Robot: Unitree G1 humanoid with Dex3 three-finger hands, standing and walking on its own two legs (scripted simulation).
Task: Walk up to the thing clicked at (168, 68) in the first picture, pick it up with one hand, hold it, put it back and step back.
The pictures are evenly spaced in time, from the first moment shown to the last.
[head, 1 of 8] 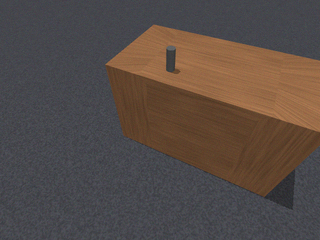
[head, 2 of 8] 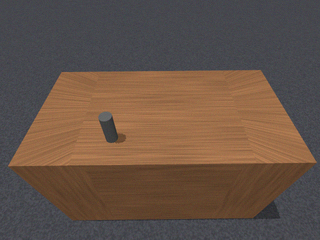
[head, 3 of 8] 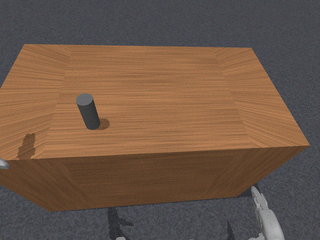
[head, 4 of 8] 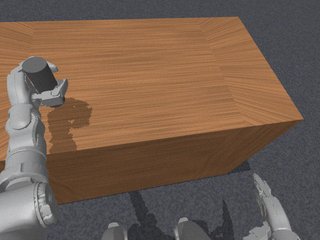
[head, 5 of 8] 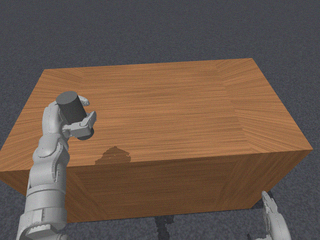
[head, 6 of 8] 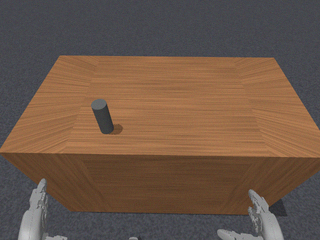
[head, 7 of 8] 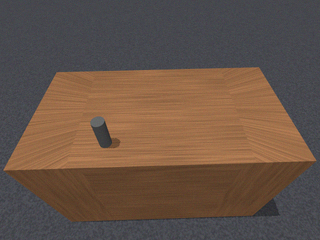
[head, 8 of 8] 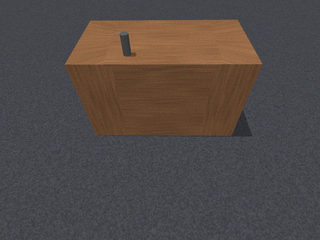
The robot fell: no
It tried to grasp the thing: yes
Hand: left
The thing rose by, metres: 0.25
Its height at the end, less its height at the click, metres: +0.00
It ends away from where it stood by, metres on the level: 0.02
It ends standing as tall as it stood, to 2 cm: yes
